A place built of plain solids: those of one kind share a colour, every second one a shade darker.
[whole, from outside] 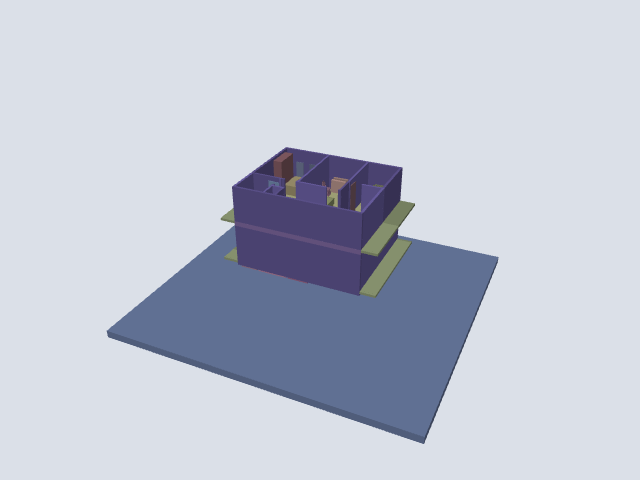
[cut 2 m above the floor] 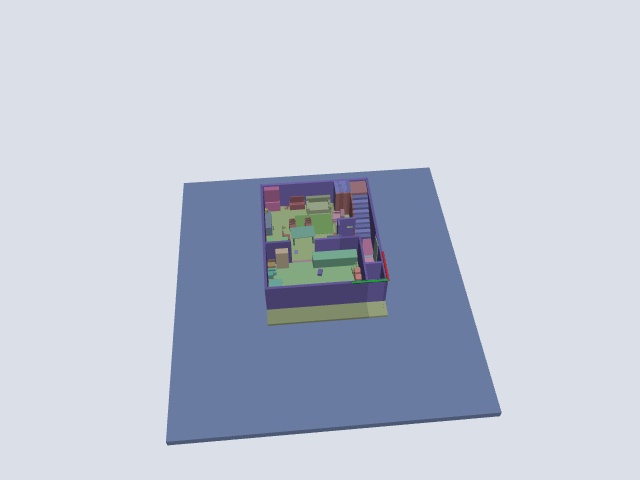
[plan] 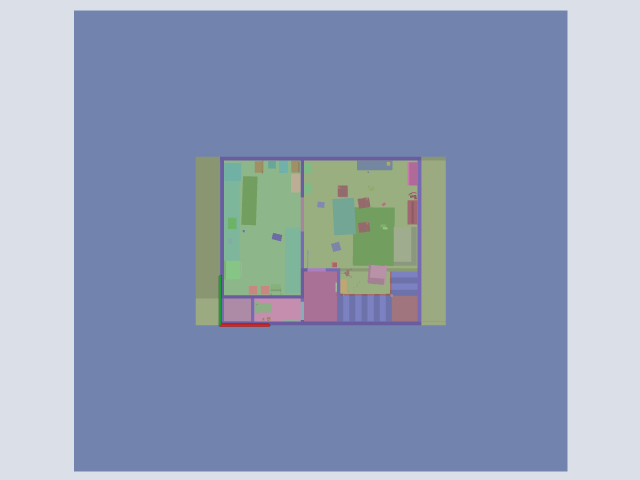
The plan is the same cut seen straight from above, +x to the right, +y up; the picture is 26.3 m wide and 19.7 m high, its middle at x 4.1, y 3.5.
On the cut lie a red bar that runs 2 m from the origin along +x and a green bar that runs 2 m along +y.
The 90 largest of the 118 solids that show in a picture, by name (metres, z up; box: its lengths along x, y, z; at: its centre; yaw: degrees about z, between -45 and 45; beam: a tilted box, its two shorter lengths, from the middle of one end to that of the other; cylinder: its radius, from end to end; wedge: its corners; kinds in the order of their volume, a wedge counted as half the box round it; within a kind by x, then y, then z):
{
 "under_1": {"box": [20.26, 18.92, 0.5], "at": [4.13, 3.46, -3.53]},
 "wall_1": {"box": [0.16, 0.94, 2.82], "at": [0.08, 0.63, 1.11]},
 "wall_2": {"box": [0.16, 2.05, 2.32], "at": [0.08, 1.19, 3.98]},
 "wall_3": {"box": [0.16, 5.53, 2.82], "at": [0.08, 4.0, 1.11]},
 "wall_4": {"box": [0.16, 4.42, 2.32], "at": [0.08, 4.55, 3.98]},
 "wall_5": {"box": [2.34, 0.13, 2.32], "at": [1.17, 2.27, 3.98]},
 "wall_6": {"box": [0.13, 0.94, 2.82], "at": [1.33, 0.63, 1.11]},
 "wall_7": {"box": [3.44, 0.13, 2.82], "at": [1.72, 1.17, 1.11]},
 "wall_8": {"box": [0.13, 0.92, 2.32], "at": [2.06, 0.62, 3.98]},
 "wall_9": {"box": [0.88, 0.13, 2.32], "at": [2.44, 1.15, 3.98]},
 "wall_10": {"box": [0.13, 0.92, 2.32], "at": [2.81, 0.62, 3.98]},
 "wall_11": {"box": [0.13, 4.42, 2.32], "at": [3.21, 4.55, 3.98]},
 "wall_12": {"box": [0.13, 0.98, 2.82], "at": [3.38, 1.72, 1.11]},
 "wall_13": {"box": [0.13, 1.51, 2.82], "at": [3.38, 3.09, 1.11]},
 "wall_14": {"box": [0.13, 1.51, 2.82], "at": [3.38, 6.0, 1.11]},
 "wall_15": {"box": [2.02, 0.13, 2.32], "at": [4.1, 2.27, 3.98]},
 "wall_16": {"box": [8.26, 0.16, 5.44], "at": [4.13, 0.08, 2.42]},
 "wall_17": {"box": [8.26, 0.16, 5.44], "at": [4.13, 6.84, 2.42]},
 "wall_18": {"box": [0.59, 0.13, 2.82], "at": [4.63, 2.27, 1.11]},
 "wall_19": {"box": [0.13, 1.0, 2.82], "at": [4.87, 1.71, 1.11]},
 "wall_20": {"box": [0.19, 0.13, 2.32], "at": [5.96, 2.27, 3.98]},
 "wall_21": {"box": [0.13, 1.12, 2.32], "at": [5.99, 2.9, 3.98]},
 "wall_22": {"box": [0.13, 3.17, 2.32], "at": [5.99, 5.17, 3.98]},
 "wall_23": {"box": [1.4, 0.13, 2.32], "at": [7.56, 3.52, 3.98]},
 "wall_24": {"box": [0.16, 3.3, 2.32], "at": [8.18, 1.81, 3.98]},
 "wall_25": {"box": [0.16, 6.6, 2.82], "at": [8.18, 3.46, 1.11]},
 "wall_26": {"box": [0.16, 3.17, 2.32], "at": [8.18, 5.17, 3.98]},
 "stair_1": {"box": [2.25, 1.05, 0.49], "at": [5.92, 0.68, -0.06]},
 "stair_2": {"box": [2.0, 1.05, 0.68], "at": [6.05, 0.68, 0.04]},
 "stair_3": {"box": [1.75, 1.05, 0.86], "at": [6.17, 0.68, 0.13]},
 "stair_4": {"box": [1.5, 1.05, 1.05], "at": [6.3, 0.68, 0.23]},
 "stair_5": {"box": [1.25, 1.05, 1.24], "at": [6.42, 0.68, 0.32]},
 "stair_6": {"box": [1.0, 1.05, 1.43], "at": [6.55, 0.68, 0.41]},
 "stair_7": {"box": [0.75, 1.05, 1.62], "at": [6.67, 0.68, 0.51]},
 "stair_8": {"box": [0.5, 1.05, 1.8], "at": [6.8, 0.68, 0.6]},
 "stair_9": {"box": [0.25, 1.05, 1.99], "at": [6.92, 0.68, 0.7]},
 "stair_10": {"box": [1.05, 1.0, 2.37], "at": [7.58, 1.71, 0.88]},
 "stair_11": {"box": [1.05, 0.75, 2.56], "at": [7.58, 1.83, 0.98]},
 "stair_12": {"box": [1.05, 0.5, 2.74], "at": [7.58, 1.96, 1.07]},
 "stair_13": {"box": [1.05, 0.25, 2.93], "at": [7.58, 2.08, 1.17]},
 "floor_living_1": {"box": [4.66, 4.42, 0.5], "at": [5.77, 4.55, -0.25]},
 "floor_living_2": {"box": [2.12, 1.0, 0.5], "at": [5.99, 1.71, -0.25]},
 "floor_living_3": {"box": [3.17, 0.13, 0.5], "at": [6.51, 2.27, -0.25]},
 "floor_kitchen_1": {"box": [3.15, 5.53, 0.5], "at": [1.74, 4.0, -0.25]},
 "upper_floor_next_1": {"box": [1.0, 0.94, 0.16], "at": [-0.5, 0.63, -0.08]},
 "upper_floor_next_2": {"box": [1.0, 2.05, 0.16], "at": [-0.5, 1.19, 2.74]},
 "upper_floor_next_3": {"box": [1.0, 5.53, 0.16], "at": [-0.5, 4.0, -0.08]},
 "upper_floor_next_4": {"box": [1.0, 3.3, 0.16], "at": [8.76, 1.81, 2.74]},
 "upper_floor_next_5": {"box": [1.0, 6.6, 0.16], "at": [8.76, 3.46, -0.08]},
 "upper_floor_next_6": {"box": [1.0, 3.17, 0.16], "at": [8.76, 5.17, 2.74]},
 "stair_landing_1": {"box": [1.05, 1.05, 2.18], "at": [7.58, 0.68, 0.79]},
 "fixture_wardrobe_bedroom_1": {"box": [0.59, 1.65, 2.2], "at": [0.46, 5.64, 3.87]},
 "upper_floor_bedroom_1": {"box": [2.64, 4.42, 0.16], "at": [4.6, 4.55, 2.74]},
 "counter_run_1": {"box": [0.64, 3.26, 0.038], "at": [0.49, 4.28, 0.9]},
 "counter_run_2": {"box": [0.64, 2.68, 0.038], "at": [2.98, 2.66, 0.9]},
 "counter_run_3": {"box": [0.61, 2.68, 0.78], "at": [3.0, 2.66, 0.49]},
 "floor_lobby_1": {"box": [1.36, 2.05, 0.5], "at": [4.12, 1.19, -0.25]},
 "double_bed_1": {"box": [2.11, 1.55, 0.4], "at": [2.09, 5.34, 3.32]},
 "fridge_1": {"box": [0.7, 0.75, 1.72], "at": [0.52, 6.29, 0.86]},
 "floor_wc_1": {"box": [1.91, 0.94, 0.5], "at": [2.35, 0.63, -0.25]},
 "child_bed_1": {"box": [1.06, 2.06, 0.4], "at": [4.18, 3.35, 3.2]},
 "china_cabinet_1": {"box": [0.4, 0.95, 0.83], "at": [7.89, 6.21, 0.41]},
 "china_cabinet_2": {"box": [0.33, 0.95, 1.07], "at": [7.92, 6.21, 1.36]},
 "sofa_1": {"box": [0.93, 1.6, 0.34], "at": [7.59, 3.24, 0.28]},
 "sofa_2": {"box": [0.23, 1.6, 0.39], "at": [7.95, 3.24, 0.65]},
 "floor_cup_1": {"box": [1.11, 0.94, 0.5], "at": [0.71, 0.63, -0.25]},
 "billy_1": {"box": [0.28, 0.42, 2.02], "at": [3.59, 5.62, 1.01]},
 "billy_2": {"box": [0.28, 0.42, 2.02], "at": [3.59, 6.42, 1.01]},
 "range_cooker_1": {"box": [0.65, 0.76, 0.94], "at": [0.49, 2.27, 0.47]},
 "cube_shelf_1": {"box": [1.46, 0.39, 0.76], "at": [6.35, 6.55, 0.38]},
 "flat_shelf_1": {"box": [0.39, 0.76, 1.46], "at": [3.1, 5.83, 0.73]},
 "rug_1": {"box": [0.6, 2.0, 0.08], "at": [1.21, 5.11, -0.03], "yaw": -2.0},
 "rug_2": {"box": [1.7, 2.4, 0.08], "at": [6.31, 3.64, -0.03], "yaw": -0.6},
 "wall_band_1": {"box": [8.26, 0.16, 0.31], "at": [4.13, 0.08, 2.67]},
 "drying_rack_1": {"box": [1.02, 0.19, 0.35], "at": [4.19, 6.27, 3.53]},
 "drying_rack_2": {"box": [1.02, 0.57, 0.53], "at": [4.19, 6.46, 3.09]},
 "stair_pan_1": {"box": [0.08, 0.25, 3.27], "at": [7.01, 1.33, 1.33]},
 "stair_pan_2": {"box": [0.08, 0.25, 3.46], "at": [7.01, 1.58, 1.43]},
 "stair_pan_3": {"box": [0.08, 0.25, 3.64], "at": [7.01, 1.83, 1.52]},
 "stair_pan_4": {"box": [0.08, 0.25, 3.83], "at": [7.01, 2.08, 1.62]},
 "tv_board_1": {"box": [0.4, 1.0, 0.48], "at": [7.89, 4.63, 0.24]},
 "bar_stool_1": {"box": [0.35, 0.35, 0.74], "at": [1.35, 1.44, 0.37]},
 "bar_stool_2": {"box": [0.35, 0.35, 0.74], "at": [1.85, 1.44, 0.37]},
 "armchair_frame_1": {"box": [0.62, 0.26, 0.41], "at": [6.43, 1.81, 0.61], "yaw": -4.6},
 "armchair_frame_2": {"box": [0.63, 0.74, 0.18], "at": [6.45, 2.09, 0.32], "yaw": -4.6},
 "floor_gap_living_kitchen_1": {"box": [0.13, 1.4, 0.5], "at": [3.38, 4.55, -0.25]},
 "leaf_bedroom_door_1": {"box": [0.05, 0.75, 2.04], "at": [6.12, 3.96, 3.84], "yaw": -2.0},
 "leaf_wc_door_1": {"box": [0.75, 0.05, 2.04], "at": [2.94, 0.2, 1.02], "yaw": 3.0},
 "combo_amp_1": {"box": [0.26, 0.55, 0.46], "at": [5.07, 1.61, 0.23]},
 "kitchen_bin_1": {"box": [0.31, 0.31, 0.65], "at": [2.13, 6.59, 0.33]}
}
